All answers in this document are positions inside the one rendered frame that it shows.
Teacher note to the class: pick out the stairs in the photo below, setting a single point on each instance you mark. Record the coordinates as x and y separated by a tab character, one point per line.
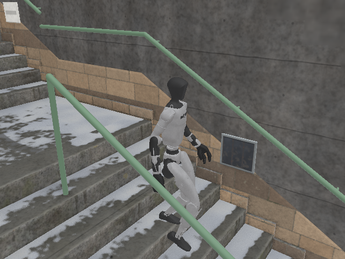
19	84
112	212

